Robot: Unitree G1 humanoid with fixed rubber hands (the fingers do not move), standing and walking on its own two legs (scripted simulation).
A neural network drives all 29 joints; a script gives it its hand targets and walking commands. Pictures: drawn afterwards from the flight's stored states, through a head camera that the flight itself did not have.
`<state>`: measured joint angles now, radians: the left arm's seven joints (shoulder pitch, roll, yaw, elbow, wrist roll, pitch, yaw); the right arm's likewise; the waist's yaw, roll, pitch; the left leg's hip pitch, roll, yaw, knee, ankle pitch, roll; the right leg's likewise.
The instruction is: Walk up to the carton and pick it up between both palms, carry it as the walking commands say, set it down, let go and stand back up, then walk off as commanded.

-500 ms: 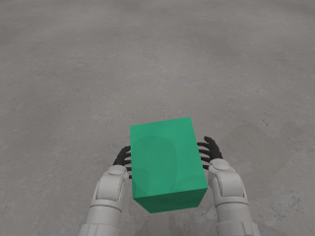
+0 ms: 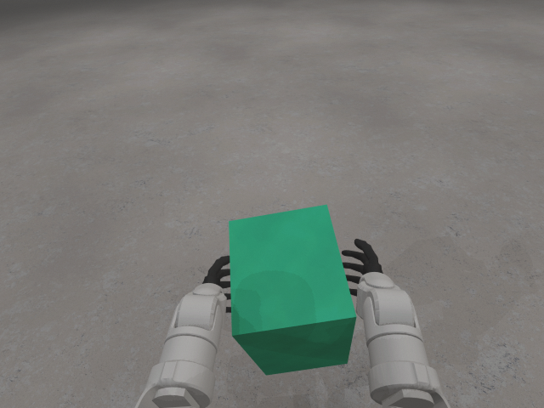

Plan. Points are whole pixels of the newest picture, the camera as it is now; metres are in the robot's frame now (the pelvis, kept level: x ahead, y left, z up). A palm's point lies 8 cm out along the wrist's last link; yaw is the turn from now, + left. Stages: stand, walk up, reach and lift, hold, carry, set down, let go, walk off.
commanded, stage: hold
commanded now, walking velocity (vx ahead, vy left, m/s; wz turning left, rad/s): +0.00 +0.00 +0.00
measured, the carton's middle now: (293, 298) +0.33 -0.01 -0.04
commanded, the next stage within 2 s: set down in 0.08 s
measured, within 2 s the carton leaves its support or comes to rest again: neither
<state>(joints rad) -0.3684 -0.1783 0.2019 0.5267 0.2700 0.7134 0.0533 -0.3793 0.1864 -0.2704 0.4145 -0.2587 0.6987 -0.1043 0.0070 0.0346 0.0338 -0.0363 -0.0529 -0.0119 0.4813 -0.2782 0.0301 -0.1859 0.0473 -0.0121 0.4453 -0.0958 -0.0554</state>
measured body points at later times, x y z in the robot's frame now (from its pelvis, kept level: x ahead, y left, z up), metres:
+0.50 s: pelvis -0.01 -0.04 -0.01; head -0.01 -0.07 +0.44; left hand +0.32 +0.12 -0.01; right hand +0.35 -0.14 +0.01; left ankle +0.00 +0.11 -0.73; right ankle +0.11 -0.07 -0.73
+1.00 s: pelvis -0.01 -0.01 -0.05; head +0.11 -0.02 +0.39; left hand +0.35 +0.15 -0.10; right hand +0.36 -0.10 -0.10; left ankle +0.01 +0.11 -0.73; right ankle +0.11 -0.07 -0.73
